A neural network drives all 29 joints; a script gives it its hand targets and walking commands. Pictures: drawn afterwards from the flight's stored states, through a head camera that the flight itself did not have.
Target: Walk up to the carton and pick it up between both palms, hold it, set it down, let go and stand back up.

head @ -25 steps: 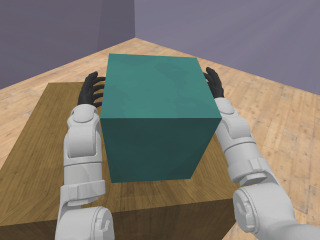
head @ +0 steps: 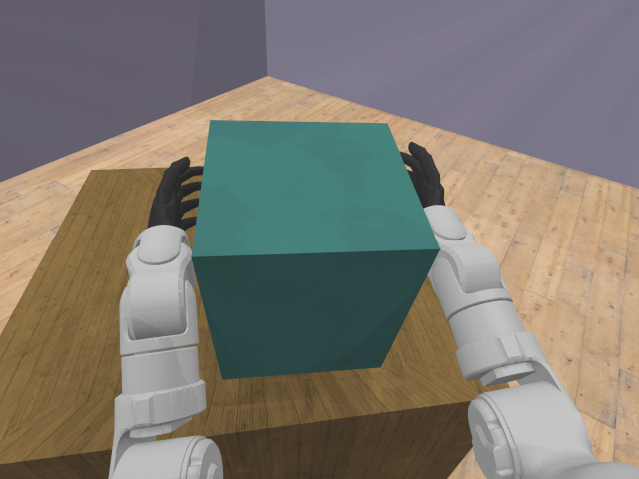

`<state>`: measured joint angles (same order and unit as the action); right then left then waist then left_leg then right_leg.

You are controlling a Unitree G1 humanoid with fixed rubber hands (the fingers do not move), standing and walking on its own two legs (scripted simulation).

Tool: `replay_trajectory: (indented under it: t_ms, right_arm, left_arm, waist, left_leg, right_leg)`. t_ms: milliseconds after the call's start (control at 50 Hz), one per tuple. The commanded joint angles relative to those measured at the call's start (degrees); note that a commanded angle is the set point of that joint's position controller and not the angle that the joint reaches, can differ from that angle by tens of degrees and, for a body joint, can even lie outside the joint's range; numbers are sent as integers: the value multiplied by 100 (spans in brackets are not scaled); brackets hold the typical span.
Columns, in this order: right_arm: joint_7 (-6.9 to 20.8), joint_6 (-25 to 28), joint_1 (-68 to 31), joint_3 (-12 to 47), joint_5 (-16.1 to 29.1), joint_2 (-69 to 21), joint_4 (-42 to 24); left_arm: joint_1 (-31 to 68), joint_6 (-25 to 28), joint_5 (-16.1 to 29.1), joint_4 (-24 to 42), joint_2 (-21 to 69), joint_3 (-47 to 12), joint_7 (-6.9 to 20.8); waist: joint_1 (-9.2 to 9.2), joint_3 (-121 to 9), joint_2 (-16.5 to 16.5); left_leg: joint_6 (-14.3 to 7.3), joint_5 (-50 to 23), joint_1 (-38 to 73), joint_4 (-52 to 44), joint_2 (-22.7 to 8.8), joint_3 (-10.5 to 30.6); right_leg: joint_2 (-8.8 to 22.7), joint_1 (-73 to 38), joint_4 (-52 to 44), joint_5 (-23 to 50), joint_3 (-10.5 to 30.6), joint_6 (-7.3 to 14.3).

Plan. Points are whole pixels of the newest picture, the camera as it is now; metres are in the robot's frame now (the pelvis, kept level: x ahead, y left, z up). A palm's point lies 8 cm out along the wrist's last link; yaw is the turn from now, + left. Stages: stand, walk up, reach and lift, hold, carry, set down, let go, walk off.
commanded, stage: hold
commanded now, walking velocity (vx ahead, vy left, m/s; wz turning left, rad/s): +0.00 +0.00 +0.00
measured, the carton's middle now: (302, 254) +0.34 +0.01 +0.14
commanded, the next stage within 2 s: none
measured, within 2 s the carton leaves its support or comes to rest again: neither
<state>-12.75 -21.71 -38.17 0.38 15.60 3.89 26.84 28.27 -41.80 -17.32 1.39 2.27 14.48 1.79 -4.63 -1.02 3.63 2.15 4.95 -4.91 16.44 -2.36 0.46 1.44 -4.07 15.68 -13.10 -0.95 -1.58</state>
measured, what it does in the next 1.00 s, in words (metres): stands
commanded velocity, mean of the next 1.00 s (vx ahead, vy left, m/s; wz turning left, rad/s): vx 0.00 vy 0.00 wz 0.00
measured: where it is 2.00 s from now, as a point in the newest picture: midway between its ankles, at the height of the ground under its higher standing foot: outside the picture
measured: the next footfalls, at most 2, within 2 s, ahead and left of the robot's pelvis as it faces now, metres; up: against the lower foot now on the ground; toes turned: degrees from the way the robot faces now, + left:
none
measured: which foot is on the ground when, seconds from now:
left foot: down 0.00-1.00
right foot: down 0.00-1.00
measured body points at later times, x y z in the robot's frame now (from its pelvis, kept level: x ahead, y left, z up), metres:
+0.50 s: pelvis -0.01 +0.00 +0.00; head -0.06 +0.03 +0.45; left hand +0.35 +0.16 +0.20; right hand +0.37 -0.14 +0.21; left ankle +0.05 +0.14 -0.75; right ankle -0.04 -0.13 -0.75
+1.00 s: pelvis -0.01 +0.00 +0.00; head -0.06 +0.03 +0.45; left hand +0.36 +0.16 +0.20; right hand +0.37 -0.15 +0.20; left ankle +0.05 +0.14 -0.75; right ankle -0.04 -0.13 -0.75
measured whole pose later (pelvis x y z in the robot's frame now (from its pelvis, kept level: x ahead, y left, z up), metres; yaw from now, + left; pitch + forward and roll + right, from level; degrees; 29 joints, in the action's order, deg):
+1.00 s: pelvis -0.01 +0.00 +0.00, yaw +0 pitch -7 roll +0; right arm -11.7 -20.7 -41.2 -2.1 13.5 3.4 31.5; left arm 32.2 -41.2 -18.2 -3.4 2.0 15.6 2.2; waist -4.5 -0.9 3.7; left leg 2.0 4.2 -4.9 15.9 -2.3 0.3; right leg 1.5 -3.4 16.3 -12.9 -0.8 -1.6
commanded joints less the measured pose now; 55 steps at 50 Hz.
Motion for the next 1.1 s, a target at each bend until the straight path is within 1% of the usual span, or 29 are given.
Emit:
replay_trajectory:
  t_ms: [0,20,60,140,180,200,220,240,280,340,360,380,400,420,460,560,600,640,700,740,800,840,880,920,960,1000,1020,1040,1080]
  right_arm:
    - [477,279,-3878,2186,315,-3344,-1779]
    - [478,292,-3830,2323,333,-3428,-1986]
    - [471,214,-3693,2134,300,-3306,-1582]
    - [467,176,-3604,2129,293,-3334,-1482]
    - [480,171,-3653,2115,305,-3243,-1418]
    - [477,239,-3686,2238,352,-3434,-1735]
    - [446,245,-3732,2213,354,-3352,-1688]
    - [456,243,-3791,2167,374,-3279,-1543]
    - [448,299,-3905,2231,416,-3346,-1977]
    - [465,282,-3892,2135,342,-3367,-1602]
    - [479,293,-4000,2104,280,-3368,-1700]
    - [479,254,-3780,2169,305,-3448,-1670]
    - [544,225,-3874,2035,242,-3290,-1264]
    - [538,291,-3975,2026,262,-3364,-1427]
    - [577,266,-3907,1861,134,-3244,-1164]
    - [553,396,-4173,2116,280,-3457,-1623]
    - [538,342,-3923,1978,169,-3387,-1241]
    - [551,343,-3926,1986,149,-3476,-1243]
    - [543,370,-4073,1983,213,-3390,-1358]
    - [540,296,-3906,1849,140,-3359,-1050]
    - [537,430,-4104,2017,258,-3418,-1556]
    - [530,427,-4079,2035,259,-3488,-1534]
    - [538,354,-3948,1849,207,-3327,-1128]
    - [566,327,-4069,1850,104,-3275,-1019]
    - [568,363,-4036,1879,169,-3349,-1233]
    - [540,418,-4049,2230,396,-3490,-1663]
    - [487,388,-3932,2226,334,-3505,-1617]
    - [466,419,-4079,2336,396,-3562,-1881]
    - [422,340,-3927,2211,354,-3391,-1628]
  left_arm:
    - [3761,412,1041,529,2869,-3038,731]
    - [3679,420,1082,658,2925,-3096,731]
    - [3770,407,937,497,2817,-2886,748]
    - [3478,316,740,379,2721,-2609,844]
    - [3489,267,679,367,2667,-2635,849]
    - [3665,346,874,678,2801,-2864,839]
    - [3521,318,801,488,2707,-2787,853]
    - [3517,286,726,435,2761,-2732,875]
    - [3435,289,903,564,2781,-2832,864]
    - [3650,320,784,379,2738,-2740,878]
    - [3662,349,775,247,2675,-2666,866]
    - [3612,361,813,462,2723,-2776,854]
    - [3648,337,690,290,2773,-2661,828]
    - [3826,348,781,390,2742,-2664,851]
    - [3764,339,766,191,2802,-2635,840]
    - [3893,432,937,345,2855,-2833,798]
    - [3825,420,838,193,2791,-2705,810]
    - [3879,410,757,196,2713,-2569,844]
    - [3782,376,734,147,2811,-2545,883]
    - [3671,345,596,-28,2730,-2411,882]
    - [3893,402,893,285,2931,-2824,846]
    - [4060,463,1039,459,2990,-3019,782]
    - [3965,437,878,141,2882,-2873,783]
    - [3787,387,689,-113,2702,-2598,813]
    - [3813,380,687,32,2779,-2548,837]
    - [3826,443,857,562,2885,-2773,792]
    - [3746,424,857,351,2824,-2792,790]
    - [3801,465,1010,543,2939,-2975,789]
    - [3479,390,794,163,2695,-2676,819]
  waist:
    - [-102,-1839,-387]
    - [-63,-2021,-344]
    - [-101,-1811,-502]
    - [-24,-1770,-333]
    - [32,-1722,-492]
    - [-18,-2017,-430]
    - [-43,-1825,-425]
    - [-26,-1671,-444]
    - [-5,-1987,-318]
    - [-38,-1585,-339]
    - [24,-1577,-210]
    - [3,-1665,-337]
    - [50,-1435,-356]
    - [-8,-1607,-339]
    - [-63,-1477,-382]
    - [1,-2031,-385]
    - [-30,-1817,-409]
    - [45,-1723,-276]
    - [-10,-1818,-297]
    - [7,-1483,-315]
    - [-133,-1932,-444]
    - [-135,-1933,-569]
    - [-150,-1608,-618]
    - [10,-1340,-411]
    - [33,-1610,-323]
    - [70,-2253,-381]
    - [10,-2136,-337]
    - [-33,-2356,-319]
    - [31,-1793,-289]
  left_leg:
    - [-110,-926,1792,165,451,-267]
    - [-103,-1087,1858,226,440,-279]
    - [-80,-1010,1829,189,465,-282]
    - [-158,-899,1803,130,465,-371]
    - [-115,-978,1781,105,467,-382]
    - [-91,-1270,1791,191,467,-338]
    - [-83,-1280,1819,208,487,-346]
    - [-52,-1314,1844,173,464,-359]
    - [-90,-1356,1890,207,423,-332]
    - [-112,-1051,1718,147,479,-345]
    - [-157,-767,1715,89,464,-353]
    - [-124,-871,1758,85,459,-360]
    - [-107,-712,1693,5,430,-336]
    - [-127,-655,1765,42,441,-400]
    - [-128,-456,1618,-20,391,-374]
    - [-117,-952,1843,140,411,-352]
    - [-102,-898,1781,102,401,-383]
    - [-210,-693,1712,63,419,-411]
    - [-174,-819,1731,66,448,-395]
    - [-176,-739,1632,25,445,-386]
    - [-88,-895,1713,130,442,-352]
    - [-17,-1074,1817,155,429,-337]
    - [-19,-730,1724,55,423,-294]
    - [-134,-389,1592,-45,407,-363]
    - [-166,-510,1697,-4,409,-372]
    - [-124,-1335,1907,171,448,-347]
    - [-110,-1271,1902,229,479,-342]
    - [-80,-1462,1944,286,487,-298]
    - [-133,-1196,1881,193,487,-330]
  right_leg:
    - [-464,1105,-280,1307,-380,-309]
    - [-491,987,-228,1469,-394,-321]
    - [-440,1024,-264,1402,-352,-321]
    - [-441,878,-267,1362,-390,-346]
    - [-445,818,-283,1307,-386,-324]
    - [-466,724,-182,1665,-371,-343]
    - [-452,746,-208,1769,-365,-360]
    - [-495,743,-242,1589,-408,-334]
    - [-506,731,-207,1730,-373,-338]
    - [-461,887,-287,1345,-394,-329]
    - [-457,993,-325,1151,-398,-335]
    - [-466,912,-275,1219,-409,-308]
    - [-512,1101,-318,803,-454,-275]
    - [-462,1068,-334,844,-435,-297]
    - [-483,1127,-320,584,-418,-245]
    - [-483,980,-249,1214,-437,-297]
    - [-486,950,-270,1094,-422,-273]
    - [-444,977,-297,933,-393,-299]
    - [-469,836,-302,1072,-408,-305]
    - [-448,927,-322,1010,-398,-298]
    - [-470,873,-227,1182,-432,-303]
    - [-469,968,-236,1326,-396,-282]
    - [-465,1070,-327,873,-426,-227]
    - [-468,1164,-378,526,-437,-248]
    - [-464,1027,-317,697,-428,-244]
    - [-493,699,-197,1570,-425,-328]
    - [-460,686,-200,1728,-404,-348]
    - [-481,723,-161,1965,-421,-365]
    - [-435,858,-261,1739,-350,-385]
